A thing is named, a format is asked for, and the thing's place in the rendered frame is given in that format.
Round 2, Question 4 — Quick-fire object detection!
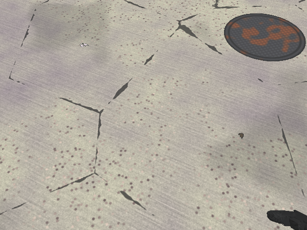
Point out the robot right hand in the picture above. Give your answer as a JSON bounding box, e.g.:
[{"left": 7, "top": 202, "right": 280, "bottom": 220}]
[{"left": 267, "top": 210, "right": 307, "bottom": 230}]

